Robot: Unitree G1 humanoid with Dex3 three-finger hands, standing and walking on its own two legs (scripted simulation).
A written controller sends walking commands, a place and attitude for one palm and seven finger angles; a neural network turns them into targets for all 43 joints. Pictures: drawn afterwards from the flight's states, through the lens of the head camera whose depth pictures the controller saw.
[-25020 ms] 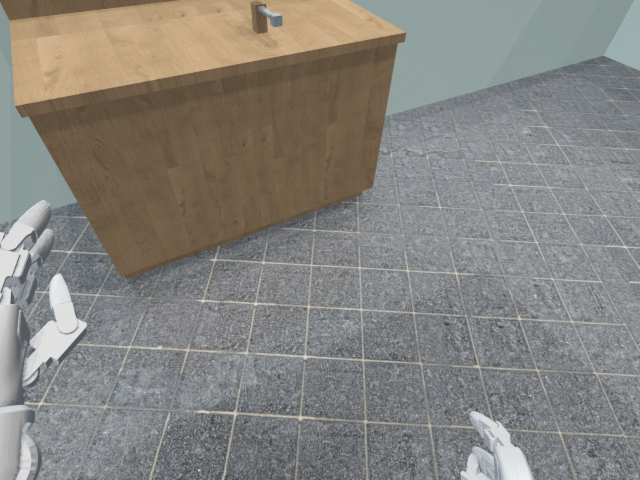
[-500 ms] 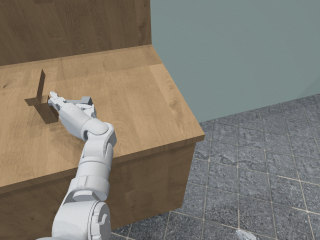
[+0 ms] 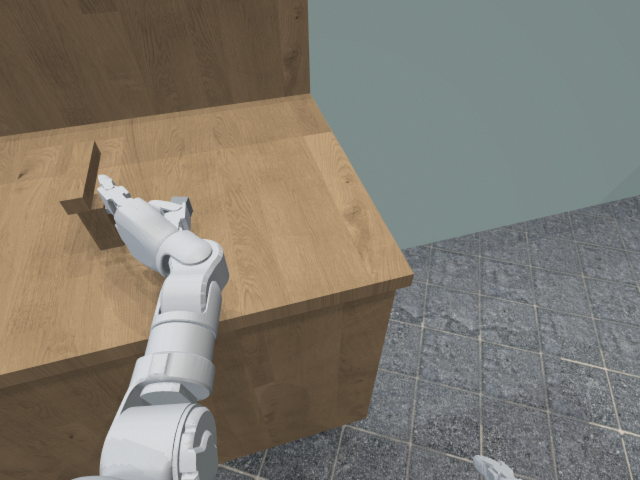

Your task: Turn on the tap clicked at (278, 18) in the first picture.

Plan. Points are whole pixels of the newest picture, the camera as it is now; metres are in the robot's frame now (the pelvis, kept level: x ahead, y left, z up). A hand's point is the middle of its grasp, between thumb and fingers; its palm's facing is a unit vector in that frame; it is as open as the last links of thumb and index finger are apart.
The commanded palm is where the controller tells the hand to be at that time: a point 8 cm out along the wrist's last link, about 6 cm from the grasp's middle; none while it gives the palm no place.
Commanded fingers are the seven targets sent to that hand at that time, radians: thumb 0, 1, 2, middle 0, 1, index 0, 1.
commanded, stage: lift the hand up off the lever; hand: left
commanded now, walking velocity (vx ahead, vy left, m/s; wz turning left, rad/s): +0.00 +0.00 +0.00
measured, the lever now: (180, 210) +0.46 +0.23 +0.09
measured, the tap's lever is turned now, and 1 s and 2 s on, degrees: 71 71 71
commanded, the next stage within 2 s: draw the hand back beside the body in 1.22 s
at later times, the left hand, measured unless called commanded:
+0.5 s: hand (178, 207) +0.40 +0.19 +0.16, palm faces +0.80 -0.60 -0.06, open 7.8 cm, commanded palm +0.35 +0.20 +0.16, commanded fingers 0.00 0.90 0.90 -0.15 -0.15 -0.15 -0.15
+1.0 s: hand (174, 197) +0.40 +0.19 +0.17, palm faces +0.80 -0.60 -0.03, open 7.8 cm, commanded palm +0.34 +0.21 +0.17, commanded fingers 0.00 0.90 0.90 -0.15 -0.15 -0.15 -0.15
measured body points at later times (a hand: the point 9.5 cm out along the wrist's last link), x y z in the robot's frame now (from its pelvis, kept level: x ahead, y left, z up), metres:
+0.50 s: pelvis +0.00 +0.00 +0.01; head -0.02 -0.02 +0.46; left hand +0.35 +0.22 +0.16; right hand +0.16 -0.23 -0.11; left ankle +0.02 +0.13 -0.72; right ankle -0.02 -0.08 -0.72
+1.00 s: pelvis +0.01 -0.01 +0.01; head -0.01 -0.03 +0.46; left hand +0.35 +0.22 +0.18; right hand +0.17 -0.24 -0.11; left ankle +0.02 +0.13 -0.72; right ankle -0.02 -0.08 -0.72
